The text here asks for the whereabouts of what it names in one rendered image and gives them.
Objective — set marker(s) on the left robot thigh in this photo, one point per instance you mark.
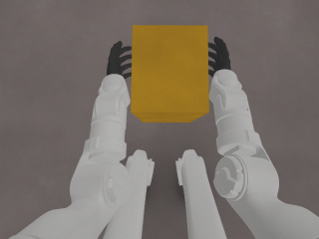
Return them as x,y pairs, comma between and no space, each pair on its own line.
128,222

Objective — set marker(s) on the carton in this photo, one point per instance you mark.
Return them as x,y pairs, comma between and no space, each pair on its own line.
169,73

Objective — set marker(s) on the robot left forearm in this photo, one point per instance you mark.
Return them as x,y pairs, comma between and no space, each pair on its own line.
109,122

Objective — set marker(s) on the right robot thigh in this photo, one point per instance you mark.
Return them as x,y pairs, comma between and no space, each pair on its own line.
202,217

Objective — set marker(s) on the robot left hand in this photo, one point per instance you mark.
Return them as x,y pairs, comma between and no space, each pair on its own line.
115,61

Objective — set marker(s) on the robot right forearm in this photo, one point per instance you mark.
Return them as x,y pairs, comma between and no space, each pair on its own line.
233,118

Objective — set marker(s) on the right robot upper arm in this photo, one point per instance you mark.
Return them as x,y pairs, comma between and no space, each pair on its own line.
250,185

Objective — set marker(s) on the left robot upper arm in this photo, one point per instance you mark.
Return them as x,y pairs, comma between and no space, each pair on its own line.
97,192

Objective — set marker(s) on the robot thigh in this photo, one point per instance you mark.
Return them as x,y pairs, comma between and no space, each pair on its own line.
128,222
202,217

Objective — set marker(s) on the robot right hand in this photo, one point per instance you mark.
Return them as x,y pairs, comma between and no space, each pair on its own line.
221,57

